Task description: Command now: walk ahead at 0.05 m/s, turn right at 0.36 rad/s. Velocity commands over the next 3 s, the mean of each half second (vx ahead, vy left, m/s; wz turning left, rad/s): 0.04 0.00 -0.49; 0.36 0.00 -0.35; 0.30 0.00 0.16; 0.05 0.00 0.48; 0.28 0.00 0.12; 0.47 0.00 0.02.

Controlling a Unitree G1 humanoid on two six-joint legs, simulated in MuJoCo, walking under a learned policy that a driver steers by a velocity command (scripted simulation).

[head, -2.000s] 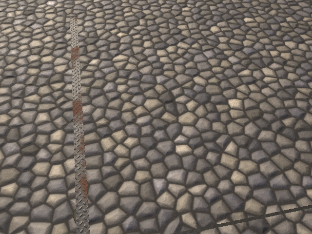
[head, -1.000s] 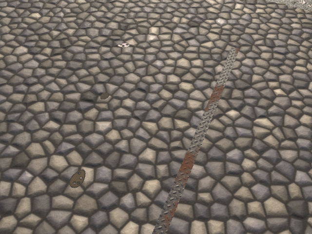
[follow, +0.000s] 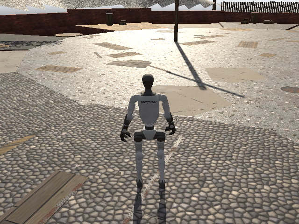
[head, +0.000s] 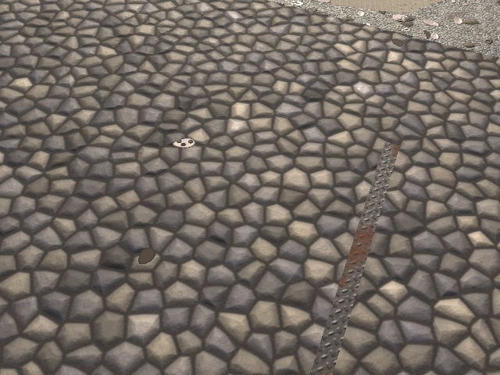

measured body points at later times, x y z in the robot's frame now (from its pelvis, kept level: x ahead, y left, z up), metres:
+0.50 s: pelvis +0.00 -0.04 +0.01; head +0.02 -0.08 +0.46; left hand +0.18 +0.21 -0.08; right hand +0.08 -0.36 -0.11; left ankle +0.07 +0.11 -0.68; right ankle -0.01 -0.13 -0.73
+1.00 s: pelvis +0.15 -0.09 +0.00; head +0.18 -0.09 +0.45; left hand +0.44 +0.03 -0.08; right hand -0.01 -0.32 -0.12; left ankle +0.09 +0.09 -0.73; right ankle +0.22 -0.29 -0.70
